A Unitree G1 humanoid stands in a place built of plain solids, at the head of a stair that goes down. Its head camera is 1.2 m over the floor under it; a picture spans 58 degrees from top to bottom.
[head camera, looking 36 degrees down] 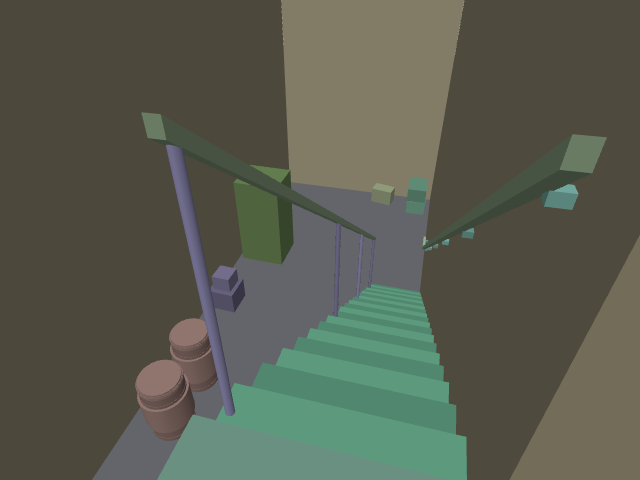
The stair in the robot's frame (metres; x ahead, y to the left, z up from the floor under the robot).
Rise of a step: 0.19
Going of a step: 0.26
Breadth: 0.84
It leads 15 degrees to the right of straight ahead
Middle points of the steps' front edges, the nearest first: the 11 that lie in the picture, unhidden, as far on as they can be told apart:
0.65 -0.02 0.00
0.90 -0.09 -0.19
1.14 -0.15 -0.39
1.39 -0.21 -0.58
1.64 -0.28 -0.78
1.88 -0.34 -0.97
2.13 -0.41 -1.16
2.38 -0.47 -1.36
2.62 -0.54 -1.55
2.87 -0.60 -1.75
3.12 -0.67 -1.94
